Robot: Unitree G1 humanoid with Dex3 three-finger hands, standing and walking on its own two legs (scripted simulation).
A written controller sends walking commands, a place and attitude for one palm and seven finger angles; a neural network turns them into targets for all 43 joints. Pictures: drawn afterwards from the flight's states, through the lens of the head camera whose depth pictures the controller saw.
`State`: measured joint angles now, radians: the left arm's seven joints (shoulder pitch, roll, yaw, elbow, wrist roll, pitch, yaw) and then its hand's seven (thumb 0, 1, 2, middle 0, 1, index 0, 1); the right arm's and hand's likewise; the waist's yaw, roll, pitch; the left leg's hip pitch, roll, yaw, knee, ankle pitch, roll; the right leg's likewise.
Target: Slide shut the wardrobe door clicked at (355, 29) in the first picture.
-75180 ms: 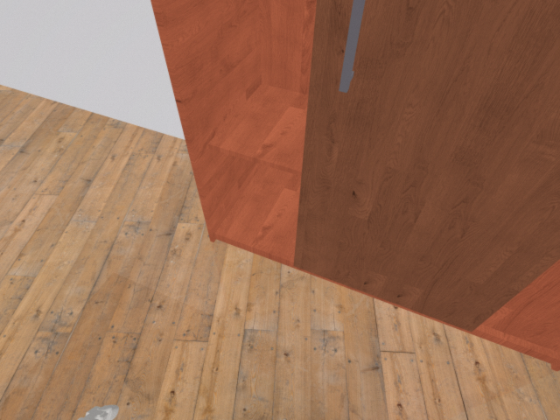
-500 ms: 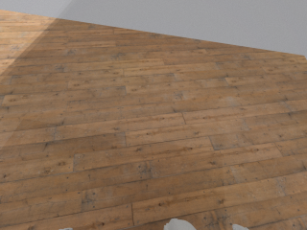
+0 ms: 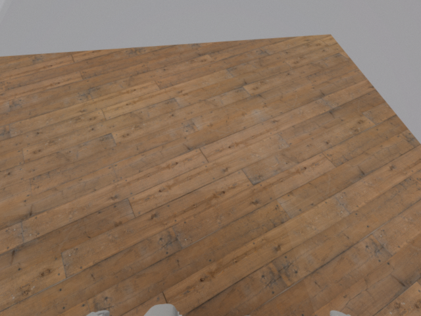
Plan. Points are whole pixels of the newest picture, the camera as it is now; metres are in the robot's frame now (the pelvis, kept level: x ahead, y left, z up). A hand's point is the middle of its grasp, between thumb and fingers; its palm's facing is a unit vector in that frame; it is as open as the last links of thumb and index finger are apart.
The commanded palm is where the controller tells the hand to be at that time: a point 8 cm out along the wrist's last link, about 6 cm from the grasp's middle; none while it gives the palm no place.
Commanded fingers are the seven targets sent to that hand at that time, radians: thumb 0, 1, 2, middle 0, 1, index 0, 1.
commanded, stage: turn to face it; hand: right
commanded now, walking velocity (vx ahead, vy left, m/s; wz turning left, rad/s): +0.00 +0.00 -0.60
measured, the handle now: out of the picture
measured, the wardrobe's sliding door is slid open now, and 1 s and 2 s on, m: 0.00 0.00 0.00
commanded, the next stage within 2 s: none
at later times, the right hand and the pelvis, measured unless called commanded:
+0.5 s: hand out of the picture +0.00 -0.24 -0.18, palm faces +0.36 +0.90 -0.25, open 7.4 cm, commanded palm none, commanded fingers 0.00 -0.90 -0.90 0.20 0.30 0.20 0.30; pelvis +0.01 -0.01 -0.01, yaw -19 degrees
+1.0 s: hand out of the picture -0.03 -0.19 -0.17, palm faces +0.63 +0.75 -0.22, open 7.4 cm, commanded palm none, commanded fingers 0.00 -0.90 -0.90 0.20 0.30 0.20 0.30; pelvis +0.03 +0.00 +0.00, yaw -39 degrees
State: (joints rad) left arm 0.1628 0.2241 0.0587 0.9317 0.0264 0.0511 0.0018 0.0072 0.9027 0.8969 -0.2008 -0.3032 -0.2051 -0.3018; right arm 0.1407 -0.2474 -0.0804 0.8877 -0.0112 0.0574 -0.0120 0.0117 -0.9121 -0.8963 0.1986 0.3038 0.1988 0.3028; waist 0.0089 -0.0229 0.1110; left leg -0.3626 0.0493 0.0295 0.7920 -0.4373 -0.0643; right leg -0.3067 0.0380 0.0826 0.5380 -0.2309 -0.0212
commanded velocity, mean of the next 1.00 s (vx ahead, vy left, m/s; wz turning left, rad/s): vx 0.00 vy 0.00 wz -0.60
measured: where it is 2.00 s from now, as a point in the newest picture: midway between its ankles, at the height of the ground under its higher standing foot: outside the picture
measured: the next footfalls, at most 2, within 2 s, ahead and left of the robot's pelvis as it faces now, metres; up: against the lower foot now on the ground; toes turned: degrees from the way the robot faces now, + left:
left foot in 0.06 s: +0.05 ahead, +0.15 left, +0.00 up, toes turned +0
right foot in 0.36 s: +0.03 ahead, -0.13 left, +0.00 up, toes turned -19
